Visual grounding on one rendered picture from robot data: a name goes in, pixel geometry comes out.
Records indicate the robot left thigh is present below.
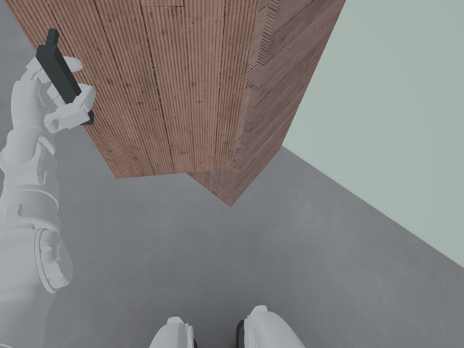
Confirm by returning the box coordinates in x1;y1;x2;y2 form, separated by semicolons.
149;322;194;348

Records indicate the left robot upper arm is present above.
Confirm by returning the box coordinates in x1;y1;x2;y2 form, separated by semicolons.
0;228;73;348

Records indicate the robot right thigh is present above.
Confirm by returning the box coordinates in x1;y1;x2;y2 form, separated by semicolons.
244;311;305;348

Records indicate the robot thigh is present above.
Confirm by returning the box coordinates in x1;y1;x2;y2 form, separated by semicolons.
149;322;194;348
244;311;305;348

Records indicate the handle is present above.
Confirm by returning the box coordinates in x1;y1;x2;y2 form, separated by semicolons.
36;28;94;125

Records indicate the robot left hand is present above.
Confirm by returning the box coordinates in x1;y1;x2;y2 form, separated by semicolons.
11;56;96;141

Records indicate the robot left forearm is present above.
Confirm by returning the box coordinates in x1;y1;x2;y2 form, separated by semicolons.
0;128;61;239

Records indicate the cupboard door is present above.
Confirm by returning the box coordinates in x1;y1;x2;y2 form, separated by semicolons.
4;0;260;179

